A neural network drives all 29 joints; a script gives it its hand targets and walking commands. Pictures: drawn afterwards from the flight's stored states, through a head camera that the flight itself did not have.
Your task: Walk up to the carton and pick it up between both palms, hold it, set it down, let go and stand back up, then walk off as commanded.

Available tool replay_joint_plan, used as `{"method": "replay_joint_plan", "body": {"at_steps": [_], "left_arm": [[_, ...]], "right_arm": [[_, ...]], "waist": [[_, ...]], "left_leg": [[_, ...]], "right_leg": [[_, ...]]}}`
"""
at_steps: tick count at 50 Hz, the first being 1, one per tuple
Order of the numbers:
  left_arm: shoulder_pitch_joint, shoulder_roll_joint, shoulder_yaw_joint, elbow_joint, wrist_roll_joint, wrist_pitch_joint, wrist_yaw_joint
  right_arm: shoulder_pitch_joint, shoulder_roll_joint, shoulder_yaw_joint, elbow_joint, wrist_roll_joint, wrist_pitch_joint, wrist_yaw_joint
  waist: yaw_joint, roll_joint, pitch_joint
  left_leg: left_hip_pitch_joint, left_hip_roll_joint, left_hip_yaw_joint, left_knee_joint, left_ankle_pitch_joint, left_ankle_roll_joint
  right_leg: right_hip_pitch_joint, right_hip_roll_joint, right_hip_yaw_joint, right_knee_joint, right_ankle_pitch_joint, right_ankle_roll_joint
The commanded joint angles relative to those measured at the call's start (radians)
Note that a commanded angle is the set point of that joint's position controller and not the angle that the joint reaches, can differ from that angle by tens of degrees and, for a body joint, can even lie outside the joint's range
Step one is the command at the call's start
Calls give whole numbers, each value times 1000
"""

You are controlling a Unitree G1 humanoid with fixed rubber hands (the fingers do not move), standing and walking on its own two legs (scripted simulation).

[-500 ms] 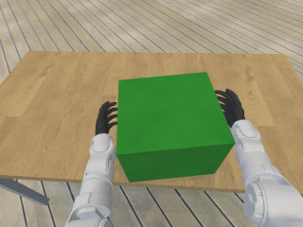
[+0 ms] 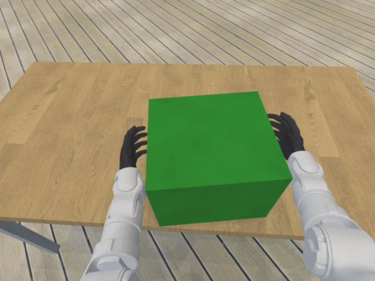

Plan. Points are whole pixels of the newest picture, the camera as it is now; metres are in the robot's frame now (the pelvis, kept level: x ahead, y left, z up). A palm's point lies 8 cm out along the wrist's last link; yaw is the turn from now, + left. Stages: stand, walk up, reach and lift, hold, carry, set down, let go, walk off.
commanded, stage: set down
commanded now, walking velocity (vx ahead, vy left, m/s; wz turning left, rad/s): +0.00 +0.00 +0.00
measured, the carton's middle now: (208, 159) +0.39 -0.03 -0.01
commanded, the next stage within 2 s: none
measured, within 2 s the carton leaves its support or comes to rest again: neither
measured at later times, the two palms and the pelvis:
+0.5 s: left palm (130, 163) +0.36 +0.15 +0.04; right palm (289, 145) +0.39 -0.22 +0.04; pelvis +0.00 +0.00 +0.00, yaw +0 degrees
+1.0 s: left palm (129, 171) +0.35 +0.16 +0.01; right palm (294, 145) +0.40 -0.23 +0.03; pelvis +0.00 -0.01 +0.00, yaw +0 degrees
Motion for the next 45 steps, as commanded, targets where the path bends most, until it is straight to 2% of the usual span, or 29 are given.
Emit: {"method": "replay_joint_plan", "body": {"at_steps": [1,5,6,7,9,10,12,13,16,17,19,20,22,23,25,28,30,31,32,33,35,36,39,40,41,42,43,44,45], "left_arm": [[-354,-403,-187,30,99,-54,-72],[-369,-340,-166,36,95,-61,-59],[-308,-289,-141,70,114,-62,-47],[-331,-230,-142,32,83,-64,-39],[-330,-165,-92,61,87,-66,-13],[-332,-106,-112,28,66,-73,7],[-357,-93,-148,1,16,-76,44],[-368,-79,-152,67,13,-65,56],[-352,-55,-164,89,-7,-48,66],[-386,-68,-199,83,-45,-55,72],[-372,27,-168,114,-65,-76,80],[-411,72,-186,154,-94,-86,85],[-403,20,-203,142,-113,-97,83],[-390,23,-219,187,-133,-113,75],[-431,73,-194,207,-145,-123,79],[-463,143,-173,205,-171,-150,81],[-431,111,-176,215,-172,-148,75],[-399,149,-159,167,-166,-147,78],[-392,145,-148,235,-153,-150,71],[-390,132,-158,245,-161,-150,65],[-396,183,-122,220,-173,-175,53],[-392,192,-136,193,-176,-179,53],[-318,211,-108,143,-155,-193,41],[-395,231,-95,231,-173,-192,38],[-396,228,-104,277,-169,-200,27],[-326,187,-137,223,-184,-203,23],[-319,220,-108,185,-174,-214,27],[-399,241,-98,231,-171,-212,27],[-363,230,-97,253,-173,-219,20]], "right_arm": [[-408,302,199,-93,-119,-73,94],[-414,216,154,-85,-120,-75,85],[-360,176,156,-40,-105,-70,65],[-368,111,155,-80,-92,-72,57],[-359,39,121,-24,-80,-62,33],[-376,-58,124,-49,-40,-80,22],[-406,-59,186,-46,47,-79,-6],[-410,-84,217,13,84,-62,-9],[-411,-97,261,57,166,-37,-15],[-431,-107,256,50,171,-46,-17],[-423,-211,274,23,205,-64,-32],[-461,-257,296,24,235,-68,-35],[-462,-251,303,68,243,-74,-40],[-471,-228,334,84,270,-78,-39],[-483,-290,330,78,294,-91,-50],[-506,-317,352,59,341,-96,-53],[-485,-332,360,95,339,-108,-52],[-437,-374,363,97,359,-120,-53],[-435,-351,385,125,363,-117,-53],[-437,-357,372,133,353,-127,-62],[-465,-363,395,67,379,-148,-70],[-461,-392,382,61,388,-159,-69],[-385,-401,394,73,407,-172,-69],[-465,-402,426,66,418,-163,-74],[-469,-391,417,108,412,-159,-76],[-398,-398,403,122,408,-172,-72],[-394,-421,397,99,416,-175,-66],[-451,-424,401,103,418,-175,-71],[-425,-418,397,117,404,-173,-73]], "waist": [[91,-85,-390],[92,-90,-387],[83,-78,-305],[97,-82,-340],[93,-96,-285],[95,-67,-379],[115,-39,-385],[128,-49,-339],[139,-33,-304],[119,-40,-359],[144,-70,-459],[148,-54,-493],[125,-78,-480],[141,-89,-468],[136,-102,-501],[157,-85,-564],[136,-87,-586],[158,-67,-637],[172,-73,-575],[140,-77,-617],[150,-134,-635],[137,-96,-693],[128,-105,-677],[152,-141,-647],[133,-134,-616],[111,-131,-648],[127,-110,-688],[134,-86,-664],[112,-132,-600]], "left_leg": [[84,16,50,-4,346,-21],[67,21,50,-22,289,-20],[52,15,57,-24,291,-23],[68,16,57,-12,333,-26],[43,21,50,-18,271,-16],[86,29,57,-6,334,-24],[65,24,55,23,358,-29],[26,26,49,26,354,-32],[8,27,56,26,287,-37],[17,27,50,32,279,-39],[13,28,62,62,344,-37],[-1,30,62,68,325,-43],[24,39,57,84,368,-55],[0,41,56,88,340,-49],[-21,42,61,99,344,-53],[-51,38,79,117,350,-56],[-23,40,72,114,359,-58],[-5,40,78,132,424,-62],[-35,35,79,130,422,-62],[-34,31,70,137,463,-68],[-39,31,85,144,474,-55],[-56,22,81,145,471,-61],[-91,23,79,143,477,-60],[-127,10,93,137,444,-54],[-161,7,85,128,388,-51],[-99,15,74,128,445,-50],[-86,20,73,134,461,-60],[-105,13,87,136,428,-62],[-116,15,71,127,408,-56]], "right_leg": [[12,21,-61,-34,268,-9],[-17,22,-71,-40,205,-12],[15,16,-59,-45,229,-8],[13,32,-71,-29,228,-10],[0,15,-50,-44,195,-2],[-11,33,-59,-31,226,-9],[-20,38,-43,-18,248,-13],[-27,48,-36,-11,230,-18],[-43,50,-32,-21,160,-37],[-63,49,-35,-20,150,-35],[-54,58,-27,10,226,-32],[-79,62,-28,19,205,-35],[-79,71,-29,22,227,-41],[-86,62,-22,34,191,-36],[-76,68,-22,42,227,-33],[-42,57,4,61,252,-23],[-70,69,-11,78,268,-23],[-55,73,-15,83,334,-23],[-38,71,0,88,319,-21],[-47,71,-10,95,380,-27],[34,60,15,105,458,-4],[27,66,15,120,482,-8],[139,52,21,135,604,6],[126,46,37,136,561,19],[129,40,35,129,506,21],[112,50,16,133,561,20],[119,50,18,131,559,13],[73,49,15,128,510,19],[105,44,21,130,505,19]]}}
